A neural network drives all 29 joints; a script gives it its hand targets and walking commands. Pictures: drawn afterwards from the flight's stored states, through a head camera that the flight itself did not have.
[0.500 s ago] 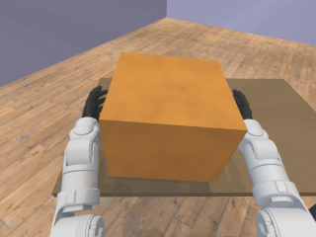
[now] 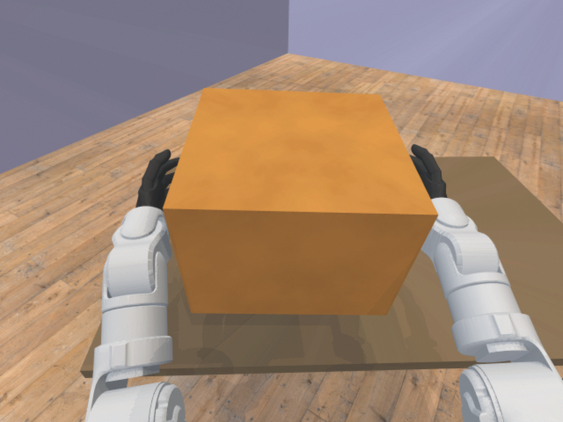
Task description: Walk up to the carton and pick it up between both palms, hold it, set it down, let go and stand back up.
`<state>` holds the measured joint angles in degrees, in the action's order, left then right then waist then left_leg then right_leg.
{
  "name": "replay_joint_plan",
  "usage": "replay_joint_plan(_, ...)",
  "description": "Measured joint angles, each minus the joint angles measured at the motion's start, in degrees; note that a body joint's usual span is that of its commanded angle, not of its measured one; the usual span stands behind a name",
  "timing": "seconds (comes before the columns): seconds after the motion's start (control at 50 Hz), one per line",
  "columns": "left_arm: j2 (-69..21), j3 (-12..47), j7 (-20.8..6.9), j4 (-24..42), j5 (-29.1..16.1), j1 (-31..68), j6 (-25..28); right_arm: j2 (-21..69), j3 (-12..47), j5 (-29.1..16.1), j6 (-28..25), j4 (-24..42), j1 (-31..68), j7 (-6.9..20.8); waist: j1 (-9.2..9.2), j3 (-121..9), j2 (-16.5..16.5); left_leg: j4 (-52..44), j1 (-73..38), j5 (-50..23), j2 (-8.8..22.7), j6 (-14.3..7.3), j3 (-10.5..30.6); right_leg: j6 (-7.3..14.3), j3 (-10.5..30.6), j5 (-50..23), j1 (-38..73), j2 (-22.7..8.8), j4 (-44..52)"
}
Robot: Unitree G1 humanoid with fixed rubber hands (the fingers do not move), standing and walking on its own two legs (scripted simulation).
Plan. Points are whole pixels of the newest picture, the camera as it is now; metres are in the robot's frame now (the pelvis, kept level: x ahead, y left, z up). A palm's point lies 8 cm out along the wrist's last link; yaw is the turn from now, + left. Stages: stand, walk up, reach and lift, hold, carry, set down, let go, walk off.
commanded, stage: reach and lift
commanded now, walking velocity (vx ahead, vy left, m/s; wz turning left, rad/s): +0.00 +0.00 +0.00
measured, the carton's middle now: (291, 197) +0.41 -0.01 +0.17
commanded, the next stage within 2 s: hold in 0.56 s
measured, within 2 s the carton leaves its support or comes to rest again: neither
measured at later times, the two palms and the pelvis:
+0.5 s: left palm (163, 195) +0.35 +0.16 +0.22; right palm (450, 205) +0.34 -0.21 +0.20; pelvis -0.02 +0.01 +0.00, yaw -2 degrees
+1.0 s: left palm (142, 183) +0.35 +0.18 +0.24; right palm (435, 179) +0.35 -0.19 +0.23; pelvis -0.01 +0.00 +0.00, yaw +1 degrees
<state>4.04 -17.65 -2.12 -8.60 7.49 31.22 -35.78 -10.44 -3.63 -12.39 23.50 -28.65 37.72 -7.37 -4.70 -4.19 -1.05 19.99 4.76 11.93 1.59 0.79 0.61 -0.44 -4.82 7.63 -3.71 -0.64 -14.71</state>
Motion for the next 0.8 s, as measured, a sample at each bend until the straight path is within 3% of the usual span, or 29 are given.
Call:
replay_joint_plan(0.22, 1.04, 1.44, 0.4, 5.33, -0.19, -0.17, -3.96, 0.53, -1.46, -1.26, 2.12, 3.71, -0.2, -0.12, -0.46, 0.75, 0.35, 0.81, 1.13, -0.38, -0.46, -0.2, 0.5, -0.3, -0.46, -1.2, -0.07, -0.39, 1.01)
replay_joint_plan(0.5, -0.39, -1.14, 0.27, -5.05, 1.37, 7.08, -2.92, -1.0, -3.23, 1.14, 2.41, -3.77, 4.54, 1.51, 0.6, -0.53, 1.67, -1.64, 1.5, -2.72, -0.45, -0.75, -2.1, -0.22, 2.17, -2.98, -2.76, -0.39, 0.67)
replay_joint_plan(0.68, 0.89, -2.7, 0.15, -7.75, 0.78, 9.13, -2.48, -0.63, -3.0, 2.09, 1.7, -8.16, 8.64, 1.57, 1.74, -1.58, 0.62, -1.85, 2.18, -3.11, 0.1, -0.06, -1.17, 0.51, 1.27, -2.52, -3.56, 0.14, -0.03)
replay_joint_plan(0.8, 2.77, -2.27, -0.37, -7.36, -0.18, 8.91, -3.4, 0.23, -2.56, 1.55, 2.77, -7.77, 9.5, 0.33, 1.33, -2.03, 0.19, -1.28, 2.12, -2.53, 0.16, 0.29, 0.18, 0.68, -0.05, -1.7, -2.72, 0.2, -0.09)
